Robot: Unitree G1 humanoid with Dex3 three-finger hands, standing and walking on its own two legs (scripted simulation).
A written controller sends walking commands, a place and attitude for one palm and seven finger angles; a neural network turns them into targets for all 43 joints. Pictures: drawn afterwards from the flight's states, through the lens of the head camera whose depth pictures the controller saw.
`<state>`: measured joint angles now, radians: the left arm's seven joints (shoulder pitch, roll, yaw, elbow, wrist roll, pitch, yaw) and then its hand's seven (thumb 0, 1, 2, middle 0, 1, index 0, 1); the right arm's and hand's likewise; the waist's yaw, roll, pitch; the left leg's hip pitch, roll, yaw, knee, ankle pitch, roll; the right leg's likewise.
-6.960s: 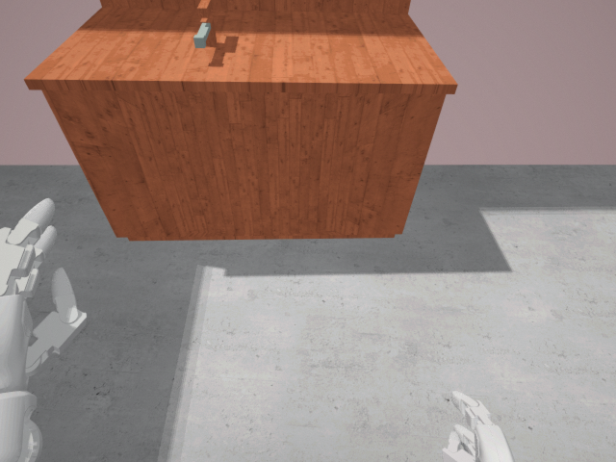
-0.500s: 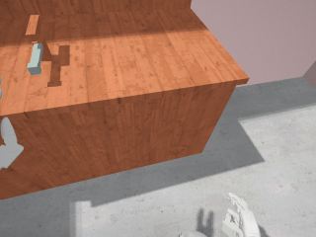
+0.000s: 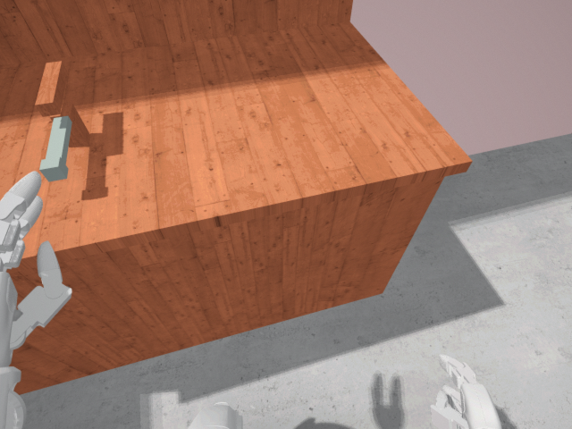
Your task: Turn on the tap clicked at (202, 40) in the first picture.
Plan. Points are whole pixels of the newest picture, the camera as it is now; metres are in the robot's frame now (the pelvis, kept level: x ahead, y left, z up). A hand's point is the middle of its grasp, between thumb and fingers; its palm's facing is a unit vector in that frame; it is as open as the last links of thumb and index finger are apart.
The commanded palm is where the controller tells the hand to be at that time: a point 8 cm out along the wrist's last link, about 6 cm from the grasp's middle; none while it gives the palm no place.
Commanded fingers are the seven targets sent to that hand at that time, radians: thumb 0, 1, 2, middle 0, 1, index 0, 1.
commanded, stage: come to a stop and stand still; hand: left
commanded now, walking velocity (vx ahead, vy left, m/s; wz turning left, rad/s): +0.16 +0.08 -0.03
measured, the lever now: (54, 169) +0.48 +0.40 +0.06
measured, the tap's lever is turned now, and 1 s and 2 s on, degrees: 0 0 0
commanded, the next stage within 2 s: look again from close up in 1.78 s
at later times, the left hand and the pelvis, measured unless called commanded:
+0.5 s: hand (20, 272) +0.23 +0.26 +0.18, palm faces +0.31 -0.86 -0.41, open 7.4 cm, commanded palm +0.18 +0.31 +0.17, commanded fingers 0.00 0.90 0.90 -0.20 -0.30 -0.20 -0.30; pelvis +0.00 +0.04 +0.00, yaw -3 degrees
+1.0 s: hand (39, 347) +0.17 +0.23 +0.16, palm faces +0.37 -0.85 -0.38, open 7.4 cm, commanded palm +0.12 +0.27 +0.17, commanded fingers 0.00 0.90 0.90 -0.20 -0.30 -0.20 -0.30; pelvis -0.05 -0.01 -0.01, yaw -2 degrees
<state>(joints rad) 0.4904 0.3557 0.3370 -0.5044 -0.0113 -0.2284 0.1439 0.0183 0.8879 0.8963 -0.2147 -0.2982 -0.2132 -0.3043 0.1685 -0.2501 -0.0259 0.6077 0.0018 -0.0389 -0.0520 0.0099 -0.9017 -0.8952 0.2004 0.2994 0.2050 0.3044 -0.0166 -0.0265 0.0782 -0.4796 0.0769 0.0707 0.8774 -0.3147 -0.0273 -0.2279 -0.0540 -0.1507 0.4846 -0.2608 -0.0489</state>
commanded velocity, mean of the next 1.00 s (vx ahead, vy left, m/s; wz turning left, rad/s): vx -0.03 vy -0.06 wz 0.00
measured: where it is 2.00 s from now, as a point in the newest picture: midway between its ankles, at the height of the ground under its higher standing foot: outside the picture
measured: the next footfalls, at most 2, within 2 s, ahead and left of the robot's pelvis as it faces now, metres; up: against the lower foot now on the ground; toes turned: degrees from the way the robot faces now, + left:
left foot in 0.14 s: +0.12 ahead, +0.15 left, +0.00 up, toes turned +7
right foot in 0.58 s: +0.02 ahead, -0.08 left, +0.00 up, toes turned -9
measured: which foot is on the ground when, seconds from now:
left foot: up 0.00-0.12, down 0.14-0.60, up 0.62-0.94, down 0.96-1.00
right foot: down 0.00-0.14, up 0.16-0.56, down 0.58-1.00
